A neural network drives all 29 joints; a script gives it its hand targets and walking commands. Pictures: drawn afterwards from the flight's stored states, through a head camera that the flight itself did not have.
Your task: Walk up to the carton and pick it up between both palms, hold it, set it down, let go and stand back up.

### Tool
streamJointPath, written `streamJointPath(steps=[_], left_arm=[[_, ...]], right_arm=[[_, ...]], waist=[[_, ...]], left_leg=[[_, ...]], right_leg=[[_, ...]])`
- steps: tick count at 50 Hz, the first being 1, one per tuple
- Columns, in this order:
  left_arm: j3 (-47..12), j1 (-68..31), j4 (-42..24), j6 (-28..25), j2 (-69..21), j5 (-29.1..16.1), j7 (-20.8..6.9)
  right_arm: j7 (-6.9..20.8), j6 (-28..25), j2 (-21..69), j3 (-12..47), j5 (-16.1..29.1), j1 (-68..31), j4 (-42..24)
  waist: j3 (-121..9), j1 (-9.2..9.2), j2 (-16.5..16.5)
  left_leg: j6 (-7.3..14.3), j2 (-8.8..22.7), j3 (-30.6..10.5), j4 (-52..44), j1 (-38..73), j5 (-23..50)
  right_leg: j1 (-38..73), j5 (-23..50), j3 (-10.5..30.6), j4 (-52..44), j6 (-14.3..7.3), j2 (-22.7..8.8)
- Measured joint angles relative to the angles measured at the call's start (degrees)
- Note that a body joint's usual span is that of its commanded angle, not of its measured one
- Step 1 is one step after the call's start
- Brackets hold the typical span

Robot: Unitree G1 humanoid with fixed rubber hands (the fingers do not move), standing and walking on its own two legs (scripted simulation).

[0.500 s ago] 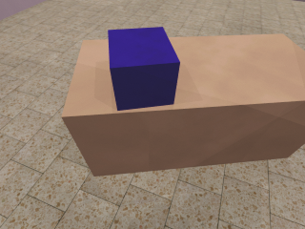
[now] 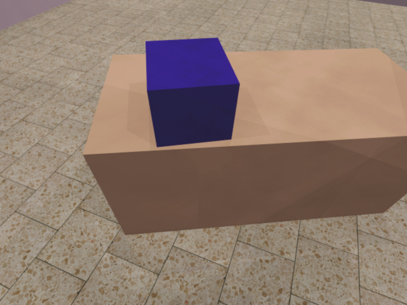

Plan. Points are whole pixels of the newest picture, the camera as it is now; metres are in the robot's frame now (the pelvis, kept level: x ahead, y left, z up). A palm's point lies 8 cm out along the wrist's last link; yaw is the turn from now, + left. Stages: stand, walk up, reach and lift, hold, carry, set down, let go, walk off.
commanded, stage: stand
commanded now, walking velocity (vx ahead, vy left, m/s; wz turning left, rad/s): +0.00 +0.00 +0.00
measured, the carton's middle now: (188, 90) +0.79 +0.04 -0.02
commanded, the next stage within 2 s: walk up in 0.40 s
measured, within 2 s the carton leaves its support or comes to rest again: neither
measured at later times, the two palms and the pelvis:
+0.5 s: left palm out of the picture -0.05 +0.19 -0.15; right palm out of the picture -0.05 -0.18 -0.15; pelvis +0.00 +0.01 +0.00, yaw +0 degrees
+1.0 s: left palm out of the picture -0.04 +0.23 -0.16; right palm (290, 276) +0.20 -0.20 -0.12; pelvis +0.08 +0.03 -0.01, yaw +6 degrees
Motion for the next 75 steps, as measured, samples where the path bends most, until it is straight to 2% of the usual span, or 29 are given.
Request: streamJointPath(steps=[15,31,33,34,37,41,45,47,49,51,52,53,55,56,57,59,63,69,71,73,74,75], left_arm=[[-0.2,0.4,-0.3,0.3,-0.8,-0.1,-0.3],[0.4,-0.4,-0.8,0.2,-0.3,-0.2,-0.1],[1.3,0.1,-2.0,0.8,0.7,0.5,-0.7],[1.6,0.2,-2.8,1.2,1.4,0.7,-1.0],[2.2,0.0,-4.7,0.4,3.0,1.0,-1.6],[2.8,0.1,-6.0,-1.7,4.4,1.1,-1.9],[2.9,2.2,-4.3,-3.1,5.0,1.4,-1.1],[2.6,4.3,-2.6,-3.1,5.1,1.8,-1.1],[2.4,6.0,-0.9,-2.8,5.1,1.9,-1.3],[2.1,7.1,0.7,-2.4,4.8,1.6,-1.8],[2.0,7.4,1.3,-2.2,4.9,1.2,-2.0],[1.8,7.4,1.8,-1.8,4.9,1.0,-2.3],[2.1,6.5,1.7,-0.7,5.3,1.3,-2.7],[2.4,5.5,1.2,-0.3,5.7,1.4,-2.8],[2.6,4.3,0.5,-0.1,6.2,1.5,-2.8],[3.1,1.2,-0.8,0.0,6.8,1.7,-3.0],[3.3,-5.6,-4.3,0.4,7.2,1.7,-3.6],[2.8,-12.6,-7.9,1.2,6.7,1.6,-4.8],[2.8,-13.9,-8.8,1.2,6.2,1.7,-5.1],[2.9,-14.6,-9.7,0.1,5.8,1.9,-4.9],[3.2,-15.0,-9.8,-0.7,5.4,2.1,-4.6],[3.2,-15.0,-10.0,-1.2,5.1,2.0,-4.2]], right_arm=[[0.1,0.1,0.9,0.7,-0.2,0.7,-0.5],[0.1,0.0,0.4,0.0,0.6,-0.2,-1.3],[0.6,0.6,0.1,-0.6,0.3,0.6,-2.9],[0.8,0.9,-0.1,-0.9,0.0,0.8,-3.7],[1.3,0.6,-1.2,-1.8,-0.7,0.9,-5.3],[1.8,0.1,-2.8,-2.4,-1.0,1.5,-6.8],[3.4,-0.4,-4.2,-2.9,-1.9,-0.9,-9.4],[4.3,-1.3,-4.7,-3.1,-2.0,-3.8,-11.3],[4.6,-2.6,-4.9,-3.2,-1.7,-6.8,-13.4],[4.2,-4.0,-5.2,-3.5,-1.4,-9.4,-15.1],[3.8,-4.5,-5.1,-3.7,-1.4,-10.4,-15.4],[3.3,-4.9,-4.8,-3.8,-1.4,-11.1,-15.6],[2.5,-5.1,-4.2,-3.7,-1.2,-10.4,-15.3],[2.1,-4.9,-3.8,-3.6,-1.3,-9.4,-14.8],[1.8,-4.6,-3.4,-3.3,-1.5,-8.1,-14.2],[1.5,-4.2,-2.5,-2.8,-1.6,-5.1,-12.6],[1.6,-4.1,-1.0,-1.8,-1.6,0.4,-9.8],[1.5,-3.6,-0.9,-2.3,-1.3,6.3,-6.7],[1.5,-3.1,-1.6,-2.8,-1.4,7.6,-6.0],[1.7,-2.6,-2.4,-3.1,-1.2,8.9,-5.5],[1.8,-2.1,-2.9,-3.0,-0.9,8.5,-5.3],[1.9,-1.5,-3.2,-2.9,-0.7,7.8,-5.3]], waist=[[-0.5,0.42,-0.4],[0.6,-0.12,-1.3],[-0.4,-0.50,-1.7],[-0.8,-0.66,-1.9],[-1.0,-0.65,-1.9],[-1.8,0.17,-1.3],[-2.6,2.12,-1.5],[-2.8,2.62,-2.2],[-2.4,2.64,-3.0],[-1.5,2.30,-3.2],[-0.9,2.33,-3.9],[-0.5,2.40,-4.6],[-0.4,1.89,-4.4],[-0.5,1.89,-4.2],[-0.4,1.86,-4.2],[-0.3,1.35,-4.1],[1.1,-0.34,-3.5],[2.8,-3.43,-2.3],[3.2,-4.26,-1.5],[3.5,-4.33,-0.4],[4.5,-4.18,0.8],[5.2,-4.18,1.3]], left_leg=[[0.0,0.0,0.2,0.3,-1.3,0.2],[0.7,-0.4,0.6,2.0,-2.6,-1.0],[1.7,-0.3,0.5,5.6,-4.7,-8.7],[1.8,0.0,0.4,7.0,-5.6,-10.4],[1.7,0.5,-0.4,8.9,-7.2,-9.2],[0.6,1.1,-0.7,14.3,-8.8,-10.9],[3.5,2.1,3.0,32.1,-16.5,-9.9],[4.1,2.8,4.4,32.0,-18.2,-10.4],[4.3,3.1,5.5,23.6,-17.5,-10.2],[4.1,2.6,6.9,13.1,-14.8,-4.1],[4.3,2.0,7.8,12.6,-14.1,-0.6],[4.4,1.6,8.8,14.4,-13.9,-1.6],[4.6,1.8,9.4,15.9,-12.6,-5.4],[4.5,2.1,9.6,15.1,-11.1,-6.5],[3.8,2.3,9.9,13.5,-9.4,-6.4],[3.4,2.3,10.2,9.6,-5.7,-5.9],[2.9,2.2,10.5,2.2,0.6,-4.2],[0.4,2.7,11.3,-1.2,6.5,-6.1],[-0.8,3.4,11.3,0.0,7.7,-8.2],[-1.7,4.8,10.7,4.8,7.2,-11.7],[-1.0,6.1,9.4,10.3,5.7,-13.8],[0.0,6.1,7.2,17.6,3.0,-16.2]], right_leg=[[-1.4,0.2,0.1,0.3,0.1,0.0],[-2.8,-1.1,0.3,2.2,0.6,-0.7],[-4.6,-10.1,-0.8,5.7,0.6,-1.3],[-5.4,-11.7,-1.6,7.0,0.8,-1.6],[-6.3,-9.2,-4.1,8.0,1.4,-2.2],[-4.3,-6.5,-7.1,7.3,0.5,-2.7],[-0.1,-6.6,-9.2,4.0,1.0,-3.0],[2.4,-6.3,-9.2,1.0,1.7,-3.0],[4.1,-6.7,-9.0,-0.1,2.7,-3.5],[4.2,-9.4,-8.9,2.9,3.5,-4.4],[3.1,-11.6,-8.3,7.1,3.2,-5.7],[0.5,-13.5,-6.8,13.8,2.4,-6.7],[-6.1,-15.7,-3.0,29.5,1.6,-5.4],[-9.1,-14.6,-2.1,35.8,1.5,-4.8],[-11.9,-12.5,-1.8,40.0,1.7,-4.6],[-16.3,-8.0,-2.3,42.4,2.7,-5.4],[-21.2,-2.4,-3.1,34.4,4.3,-7.3],[-20.2,2.6,-6.7,17.5,4.2,-8.1],[-17.5,1.4,-7.7,13.3,3.3,-7.1],[-13.6,2.9,-8.8,8.0,1.6,-5.8],[-13.3,2.5,-9.5,9.5,0.2,-5.0],[-13.0,1.3,-10.1,11.1,-0.8,-4.7]])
